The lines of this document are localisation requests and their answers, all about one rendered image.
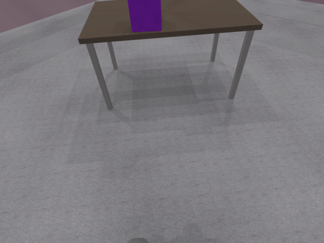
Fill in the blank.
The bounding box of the table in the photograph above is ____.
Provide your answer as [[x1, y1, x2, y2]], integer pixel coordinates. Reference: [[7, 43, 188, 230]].
[[78, 0, 263, 110]]

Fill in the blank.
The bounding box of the carton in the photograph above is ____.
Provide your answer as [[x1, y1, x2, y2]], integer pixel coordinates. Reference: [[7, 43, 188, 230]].
[[128, 0, 161, 32]]

